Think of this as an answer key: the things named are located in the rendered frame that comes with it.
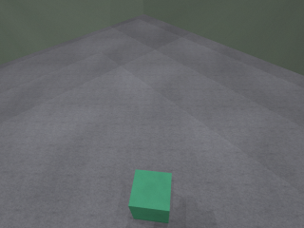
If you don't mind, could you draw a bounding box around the carton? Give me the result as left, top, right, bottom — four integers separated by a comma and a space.
128, 169, 172, 223

